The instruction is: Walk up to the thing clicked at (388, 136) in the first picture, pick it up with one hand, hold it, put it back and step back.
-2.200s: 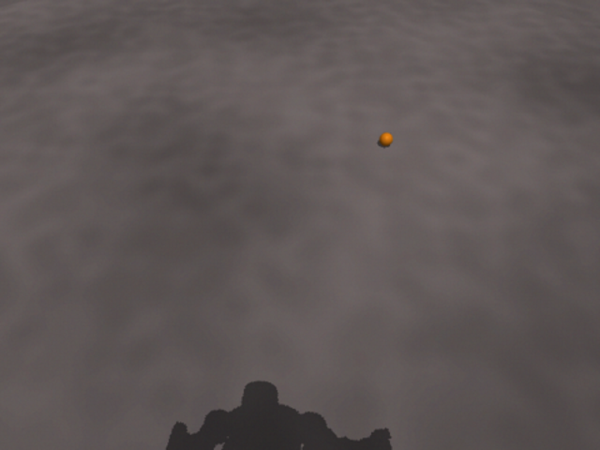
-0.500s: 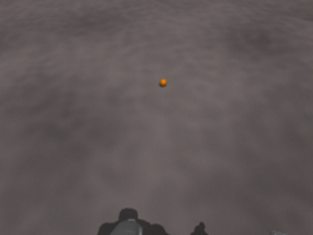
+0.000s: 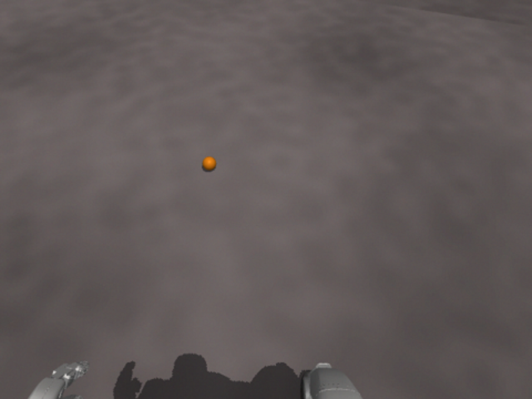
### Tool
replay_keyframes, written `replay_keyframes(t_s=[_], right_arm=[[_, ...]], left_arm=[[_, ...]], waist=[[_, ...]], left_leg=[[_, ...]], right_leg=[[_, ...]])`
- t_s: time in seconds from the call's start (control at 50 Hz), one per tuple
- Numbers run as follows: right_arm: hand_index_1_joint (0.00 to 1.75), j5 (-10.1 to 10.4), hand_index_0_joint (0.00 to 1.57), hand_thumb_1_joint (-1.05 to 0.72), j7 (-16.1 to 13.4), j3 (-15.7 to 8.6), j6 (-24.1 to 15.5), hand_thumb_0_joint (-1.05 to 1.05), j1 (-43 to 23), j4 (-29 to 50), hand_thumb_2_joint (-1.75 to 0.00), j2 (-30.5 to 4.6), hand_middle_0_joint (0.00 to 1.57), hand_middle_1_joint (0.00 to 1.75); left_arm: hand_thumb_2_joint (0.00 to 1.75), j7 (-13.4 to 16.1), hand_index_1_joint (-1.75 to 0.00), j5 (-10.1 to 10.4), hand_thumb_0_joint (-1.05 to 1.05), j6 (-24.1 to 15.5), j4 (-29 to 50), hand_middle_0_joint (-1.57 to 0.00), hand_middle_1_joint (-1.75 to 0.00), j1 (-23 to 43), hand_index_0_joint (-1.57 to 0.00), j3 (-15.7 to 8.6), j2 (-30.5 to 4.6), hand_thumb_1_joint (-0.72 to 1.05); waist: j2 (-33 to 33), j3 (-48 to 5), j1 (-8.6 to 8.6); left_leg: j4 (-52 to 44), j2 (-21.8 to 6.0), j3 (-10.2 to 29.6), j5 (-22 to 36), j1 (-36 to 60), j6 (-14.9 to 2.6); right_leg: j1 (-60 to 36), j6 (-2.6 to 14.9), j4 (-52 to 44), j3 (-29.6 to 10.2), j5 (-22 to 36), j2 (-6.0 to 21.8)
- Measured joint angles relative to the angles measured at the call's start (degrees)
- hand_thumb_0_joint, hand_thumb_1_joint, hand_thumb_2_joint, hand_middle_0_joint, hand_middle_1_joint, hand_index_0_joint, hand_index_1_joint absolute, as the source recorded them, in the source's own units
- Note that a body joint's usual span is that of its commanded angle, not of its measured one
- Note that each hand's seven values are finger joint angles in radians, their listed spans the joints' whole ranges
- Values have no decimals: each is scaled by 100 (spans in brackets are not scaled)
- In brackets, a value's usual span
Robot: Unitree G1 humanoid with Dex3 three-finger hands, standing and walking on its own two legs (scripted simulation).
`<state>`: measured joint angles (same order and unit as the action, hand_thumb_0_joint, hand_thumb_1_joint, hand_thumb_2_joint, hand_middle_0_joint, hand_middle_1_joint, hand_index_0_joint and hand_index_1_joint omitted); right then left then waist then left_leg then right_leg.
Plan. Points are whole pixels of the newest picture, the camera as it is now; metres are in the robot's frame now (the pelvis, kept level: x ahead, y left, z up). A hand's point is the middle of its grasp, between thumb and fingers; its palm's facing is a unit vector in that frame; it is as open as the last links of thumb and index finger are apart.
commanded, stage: walk up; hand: left
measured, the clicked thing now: (209, 163) +1.25 +0.24 -0.73
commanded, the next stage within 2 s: none
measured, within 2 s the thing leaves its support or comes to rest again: neither
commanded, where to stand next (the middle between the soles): +0.87 +0.00 m, yaw -1 degrees
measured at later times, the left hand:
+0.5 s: hand (106, 328) +0.27 +0.29 -0.16, palm faces -0.04 -0.93 -0.36, open 7.4 cm
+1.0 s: hand (152, 190) +0.57 +0.25 -0.13, palm faces -0.08 -0.91 -0.42, open 7.4 cm
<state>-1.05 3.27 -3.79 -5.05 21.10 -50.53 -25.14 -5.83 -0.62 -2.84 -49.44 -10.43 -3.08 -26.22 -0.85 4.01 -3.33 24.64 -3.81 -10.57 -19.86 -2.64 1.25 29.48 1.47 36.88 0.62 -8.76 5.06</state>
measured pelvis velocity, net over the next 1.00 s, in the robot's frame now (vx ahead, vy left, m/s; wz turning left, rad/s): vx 0.45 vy -0.02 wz -0.04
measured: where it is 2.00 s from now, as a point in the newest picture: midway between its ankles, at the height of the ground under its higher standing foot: (261, 241)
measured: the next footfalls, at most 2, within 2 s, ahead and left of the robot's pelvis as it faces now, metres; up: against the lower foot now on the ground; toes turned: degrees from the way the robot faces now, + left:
right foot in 0.06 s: +0.21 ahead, -0.14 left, +0.00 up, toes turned -4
left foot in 0.48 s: +0.39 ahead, +0.14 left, +0.00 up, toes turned +5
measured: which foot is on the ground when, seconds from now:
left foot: down 0.00-0.08, up 0.10-0.46, down 0.48-0.94, up 0.96-1.00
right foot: up 0.00-0.04, down 0.06-0.50, up 0.52-0.90, down 0.92-1.00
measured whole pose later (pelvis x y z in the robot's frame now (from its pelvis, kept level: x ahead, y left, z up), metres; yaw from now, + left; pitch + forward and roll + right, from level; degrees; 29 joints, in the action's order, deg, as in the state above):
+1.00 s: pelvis +0.45 -0.02 -0.01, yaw -2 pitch -3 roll +1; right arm -0.3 2.3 -2.6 -2.3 19.7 -50.7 -24.7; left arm -3.3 -0.7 -5.1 -49.9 -11.6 -3.0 -23.0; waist 2.7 5.0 -1.0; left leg 54.4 -2.3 -1.7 -27.5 -13.6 -1.5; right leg 22.4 2.4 36.3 4.5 -11.3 2.4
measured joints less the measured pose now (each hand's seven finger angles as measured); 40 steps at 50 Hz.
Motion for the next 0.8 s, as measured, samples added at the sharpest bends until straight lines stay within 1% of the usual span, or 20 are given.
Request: replay_keyframes(t_s=[0.04, 0.06, 0.08, 0.1, 0.14, 0.16, 0.2, 0.26, 0.34, 0.4, 0.46, 0.48, 0.5, 0.52, 0.56, 0.6, 0.64, 0.72, 0.76, 0.8], right_arm=[[30, 1, 21, -90, -11, -8, 62, 1, 89, -42, -90, -45, 20, 30], [30, -1, 21, -90, -21, -5, 86, 1, 148, -53, -90, -58, 20, 30], [30, -5, 21, -90, -40, -6, 119, 1, 145, -94, -90, -86, 20, 30], [30, 4, 21, -90, -65, 3, 173, 1, 94, -138, -90, -73, 20, 30], [30, 24, 21, -91, -90, 57, 259, 1, -50, -202, -90, -23, 20, 30], [30, 47, 20, -91, -91, 75, 275, 1, -119, -215, -90, -17, 20, 30], [30, 73, 20, -91, -72, 106, 268, 1, -249, -199, -90, -7, 20, 30], [30, 42, 20, -91, 17, 100, 219, 1, -396, -99, -90, 7, 20, 30], [30, -31, 20, -91, 129, 51, 207, 1, -500, -53, -90, 23, 20, 30], [30, -69, 20, -91, 183, 11, 204, 1, -550, -86, -90, 19, 20, 30], [30, -80, 20, -91, 208, -42, 163, 1, -582, -105, -90, 2, 20, 30], [30, -82, 21, -91, 205, -57, 126, 1, -578, -87, -90, -19, 20, 30], [30, -88, 21, -91, 180, -80, 70, 1, -607, -74, -90, -12, 20, 30], [30, -113, 21, -91, 141, -99, 15, 1, -651, -34, -90, 7, 20, 30], [30, -44, 21, -91, 86, -89, -50, 1, -694, 73, -90, 50, 20, 30], [30, 23, 21, -91, 34, -31, -62, 1, -682, 140, -90, 152, 20, 30], [30, 57, 21, -91, 0, 43, -68, 1, -616, 172, -90, 221, 20, 30], [30, 46, 21, -90, -16, 114, -50, 1, -453, 179, -90, 247, 20, 30], [30, 49, 21, -90, -8, 122, -42, 1, -360, 177, -90, 226, 20, 30], [30, 56, 21, -90, 1, 118, -25, 1, -263, 167, -90, 188, 20, 30]], left_arm=[[90, -13, -30, -4, 1, -5, -15, -20, -30, 63, -20, -11, 6, 91], [90, -7, -30, -8, 1, -31, -7, -21, -30, 85, -20, -19, -6, 91], [90, 30, -30, -17, 1, -74, -15, -21, -30, 146, -20, -50, 45, 91], [90, 78, -30, -19, 1, -118, 16, -21, -30, 186, -20, -65, 94, 91], [90, 142, -30, 53, 1, -183, 96, -21, -30, 171, -20, -26, 190, 91], [90, 164, -30, 90, 1, -190, 115, -21, -30, 141, -20, 13, 255, 91], [90, 207, -30, 114, 1, -197, 129, -21, -30, 23, -21, 85, 362, 91], [90, 231, -30, 89, 1, -214, 99, -21, -30, -222, -21, 142, 439, 91], [90, 229, -30, 29, 1, -227, 37, -21, -30, -548, -21, 132, 400, 90], [90, 228, -30, -5, 1, -223, -3, -21, -30, -766, -21, 99, 298, 90], [90, 230, -30, -16, 1, -183, -85, -21, -30, -952, -21, 77, 169, 90], [90, 238, -30, -20, 1, -163, -114, -21, -30, -1019, -21, 73, 127, 90], [90, 255, -30, -26, 1, -142, -156, -21, -30, -1058, -21, 66, 76, 90], [90, 286, -30, -8, 1, -100, -217, -21, -30, -1049, -21, 57, 56, 90], [90, 355, -30, 20, 1, -22, -346, -21, -30, -982, -21, 91, 63, 91], [90, 372, -30, 50, 1, -8, -408, -21, -30, -894, -21, 130, 21, 91], [90, 352, -30, 76, 1, -36, -397, -21, -30, -803, -21, 130, -1, 91], [90, 247, -30, 46, 1, -31, -301, -21, -30, -637, -20, 105, 29, 91], [90, 195, -30, 14, 1, 0, -268, -21, -30, -540, -20, 92, 63, 91], [90, 156, -30, -6, 1, 18, -249, -21, -30, -440, -20, 76, 106, 91]], waist=[[71, -54, -46], [99, -86, -56], [239, -48, -35], [322, 1, -4], [341, 48, 99], [379, 61, 135], [447, 45, 206], [508, -3, 292], [452, -65, 409], [359, -85, 515], [252, -131, 572], [211, -157, 571], [99, -144, 551], [-13, -99, 538], [-60, -46, 460], [-156, -6, 400], [-237, 9, 373], [-242, 25, 324], [-198, 34, 279], [-126, 41, 229]], left_leg=[[234, -74, -14, -350, 150, 94], [509, -136, 7, -589, 159, 98], [1014, -312, 86, -813, 63, 13], [1745, -364, 316, -860, -169, -89], [3161, -158, 725, -770, -772, -190], [3626, -84, 853, -602, -1069, -231], [3931, -49, 954, -256, -1594, -283], [3575, -142, 1020, 140, -2222, -250], [2522, -267, 997, 389, -2667, -119], [1705, -298, 939, 698, -2683, -91], [1103, -234, 823, 938, -2433, -145], [916, -175, 772, 953, -2262, -182], [910, -72, 706, 1162, -2171, -200], [1105, 10, 617, 1031, -2153, -215], [1300, 41, 559, 712, -2047, -258], [1100, 82, 500, 630, -1758, -272], [788, 135, 442, 641, -1450, -275], [323, 210, 366, 586, -930, -299], [171, 239, 352, 519, -715, -288], [96, 248, 356, 411, -531, -255]], right_leg=[[-254, 59, -353, 110, 131, -58], [-427, 87, -493, 147, 213, -118], [-476, 52, -336, 216, 223, -244], [-478, 30, -83, 260, 12, -324], [-593, 39, 97, 230, -292, -373], [-730, 46, 16, 235, -345, -394], [-1015, 56, -259, 234, -363, -442], [-1383, 76, -671, 228, -371, -521], [-1752, 89, -935, 231, -557, -548], [-1995, 12, -932, 237, -821, -522], [-2199, -119, -726, 250, -1233, -444], [-2228, -158, -549, 239, -1431, -396], [-2172, -123, -193, 196, -1649, -279], [-1977, -46, 431, 76, -1693, -191], [-1438, 69, 1794, -173, -1773, -338], [-957, 119, 2532, -265, -1522, -420], [-573, 108, 2579, -206, -1280, -330], [-129, -44, 1761, -37, -935, -62], [-17, -82, 1283, 19, -760, 35], [10, -80, 808, 75, -490, 88]])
